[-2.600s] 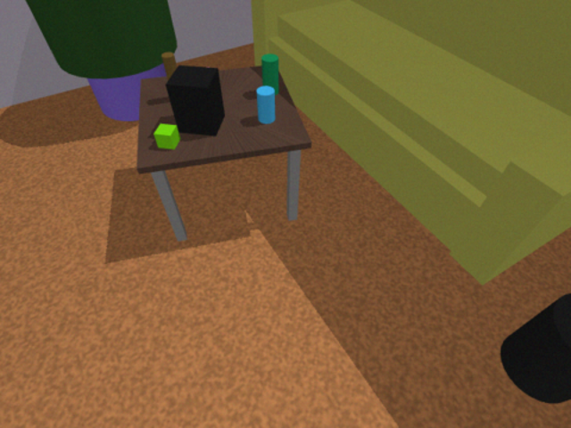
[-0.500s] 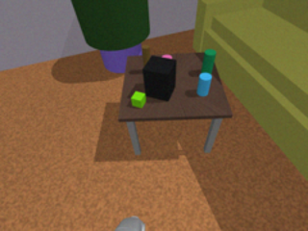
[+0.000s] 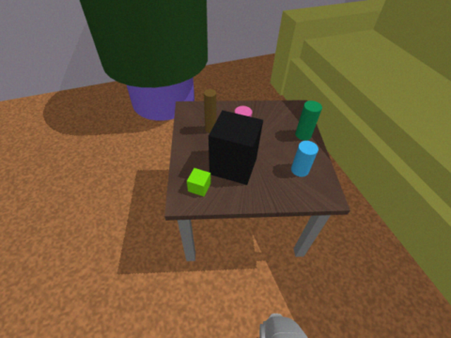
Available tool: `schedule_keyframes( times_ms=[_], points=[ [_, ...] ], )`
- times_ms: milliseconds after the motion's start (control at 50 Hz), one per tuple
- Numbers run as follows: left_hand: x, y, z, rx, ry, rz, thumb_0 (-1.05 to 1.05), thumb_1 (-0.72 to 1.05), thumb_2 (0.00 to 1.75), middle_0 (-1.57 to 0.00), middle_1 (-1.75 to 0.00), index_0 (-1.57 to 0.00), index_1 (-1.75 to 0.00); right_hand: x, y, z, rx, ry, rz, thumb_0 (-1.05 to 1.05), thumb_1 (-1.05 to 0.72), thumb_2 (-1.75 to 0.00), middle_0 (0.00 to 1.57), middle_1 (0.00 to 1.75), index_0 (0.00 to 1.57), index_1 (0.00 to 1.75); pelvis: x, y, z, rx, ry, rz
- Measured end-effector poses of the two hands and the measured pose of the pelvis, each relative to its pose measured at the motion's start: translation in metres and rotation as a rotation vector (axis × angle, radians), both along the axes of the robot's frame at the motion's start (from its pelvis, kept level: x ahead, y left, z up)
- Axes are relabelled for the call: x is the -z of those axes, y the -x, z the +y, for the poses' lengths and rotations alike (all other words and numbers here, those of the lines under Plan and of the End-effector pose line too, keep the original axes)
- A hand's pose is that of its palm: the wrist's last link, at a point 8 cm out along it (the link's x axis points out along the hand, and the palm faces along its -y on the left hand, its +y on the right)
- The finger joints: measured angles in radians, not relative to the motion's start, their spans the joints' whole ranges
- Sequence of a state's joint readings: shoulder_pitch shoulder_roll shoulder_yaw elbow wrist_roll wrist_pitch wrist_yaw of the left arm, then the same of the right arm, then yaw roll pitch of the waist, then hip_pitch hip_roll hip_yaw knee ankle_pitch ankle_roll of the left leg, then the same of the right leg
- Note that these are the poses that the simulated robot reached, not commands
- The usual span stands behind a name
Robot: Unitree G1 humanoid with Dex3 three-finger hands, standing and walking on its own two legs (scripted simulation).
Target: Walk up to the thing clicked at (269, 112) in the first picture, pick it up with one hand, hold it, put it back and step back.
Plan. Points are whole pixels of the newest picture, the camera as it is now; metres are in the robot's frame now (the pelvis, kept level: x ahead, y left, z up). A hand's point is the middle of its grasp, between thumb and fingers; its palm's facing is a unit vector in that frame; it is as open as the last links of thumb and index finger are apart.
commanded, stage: walk up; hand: right
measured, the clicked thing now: (304, 159) +0.70 -0.28 -0.24
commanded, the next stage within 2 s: stand in 1.92 s
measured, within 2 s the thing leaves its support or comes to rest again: neither
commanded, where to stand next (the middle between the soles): +0.21 -0.01 m, yaw -1 degrees
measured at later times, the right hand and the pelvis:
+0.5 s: hand (350, 308) +0.20 -0.26 -0.15, palm faces -0.02 +0.92 -0.40, open 7.4 cm; pelvis +0.12 +0.01 -0.02, yaw -1 degrees
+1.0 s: hand (344, 289) +0.23 -0.25 -0.15, palm faces +0.01 +0.94 -0.33, open 7.4 cm; pelvis +0.14 +0.00 +0.00, yaw -3 degrees
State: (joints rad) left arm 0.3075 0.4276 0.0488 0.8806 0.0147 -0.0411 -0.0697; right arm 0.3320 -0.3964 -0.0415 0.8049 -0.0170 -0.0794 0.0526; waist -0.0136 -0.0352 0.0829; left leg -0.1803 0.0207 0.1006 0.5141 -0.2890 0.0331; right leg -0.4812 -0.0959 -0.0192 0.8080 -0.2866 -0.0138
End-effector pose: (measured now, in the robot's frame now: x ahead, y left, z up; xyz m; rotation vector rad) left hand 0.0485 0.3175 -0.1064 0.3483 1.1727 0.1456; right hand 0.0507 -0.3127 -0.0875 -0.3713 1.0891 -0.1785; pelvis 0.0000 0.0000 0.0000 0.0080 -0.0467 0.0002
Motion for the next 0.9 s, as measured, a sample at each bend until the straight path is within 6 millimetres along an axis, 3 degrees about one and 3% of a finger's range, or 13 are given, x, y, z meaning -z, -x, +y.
schedule_keyframes(
  times_ms=[120, 220, 340, 440, 520, 620, 760, 900],
  points=[
    [-0.008, -0.066, -0.013, 0.035, -0.052, -0.076, 0.01, 0.91, 0.90, -0.20, -0.30, -0.21, -0.30, 0.029, -0.018, -0.023, 0.040, -0.024, 0.065, 0.01, -0.90, -0.90, 0.21, 0.30, 0.21, 0.30, 0.014, -0.044, -0.016, 0.006, 0.004, 0.002],
    [-0.018, -0.095, -0.021, 0.019, -0.065, -0.131, 0.00, 0.91, 0.90, -0.20, -0.30, -0.21, -0.30, 0.037, -0.055, -0.023, 0.030, -0.035, 0.090, 0.01, -0.90, -0.90, 0.20, 0.30, 0.20, 0.29, 0.012, -0.070, -0.020, 0.005, 0.009, -0.009],
    [-0.018, -0.108, -0.011, 0.018, -0.071, -0.083, 0.00, 0.90, 0.90, -0.20, -0.30, -0.21, -0.30, 0.027, -0.105, -0.013, 0.007, -0.033, 0.044, 0.01, -0.90, -0.90, 0.20, 0.30, 0.20, 0.29, 0.006, -0.096, -0.010, 0.015, 0.012, -0.003],
    [0.010, -0.126, 0.009, -0.002, -0.055, -0.043, 0.00, 0.90, 0.90, -0.20, -0.30, -0.21, -0.30, 0.029, -0.132, 0.001, 0.021, 0.019, 0.020, 0.01, -0.90, -0.90, 0.20, 0.30, 0.20, 0.30, 0.020, -0.114, 0.008, 0.018, 0.017, -0.008],
    [0.027, -0.142, 0.012, -0.022, -0.024, -0.009, 0.01, 0.91, 0.90, -0.20, -0.30, -0.21, -0.30, 0.027, -0.143, 0.017, 0.028, 0.024, 0.024, 0.01, -0.90, -0.90, 0.20, 0.30, 0.20, 0.29, 0.021, -0.121, 0.016, 0.028, 0.012, -0.007],
    [0.034, -0.149, 0.007, -0.015, -0.006, 0.027, 0.01, 0.91, 0.90, -0.20, -0.30, -0.21, -0.30, 0.023, -0.158, 0.024, 0.025, 0.017, 0.007, 0.01, -0.90, -0.89, 0.20, 0.30, 0.20, 0.30, 0.019, -0.126, 0.015, 0.046, 0.016, 0.007],
    [0.026, -0.143, -0.003, -0.022, -0.003, 0.068, 0.01, 0.91, 0.90, -0.20, -0.30, -0.21, -0.30, 0.024, -0.171, 0.023, 0.047, -0.016, 0.008, 0.01, -0.90, -0.90, 0.20, 0.30, 0.20, 0.30, 0.010, -0.131, 0.010, 0.046, 0.023, 0.002],
    [0.014, -0.151, -0.011, -0.029, -0.003, 0.074, 0.01, 0.91, 0.90, -0.20, -0.30, -0.21, -0.30, 0.024, -0.177, 0.020, 0.054, -0.043, 0.034, 0.01, -0.90, -0.90, 0.20, 0.30, 0.20, 0.30, 0.001, -0.137, 0.005, 0.046, 0.017, 0.004]
  ],
)
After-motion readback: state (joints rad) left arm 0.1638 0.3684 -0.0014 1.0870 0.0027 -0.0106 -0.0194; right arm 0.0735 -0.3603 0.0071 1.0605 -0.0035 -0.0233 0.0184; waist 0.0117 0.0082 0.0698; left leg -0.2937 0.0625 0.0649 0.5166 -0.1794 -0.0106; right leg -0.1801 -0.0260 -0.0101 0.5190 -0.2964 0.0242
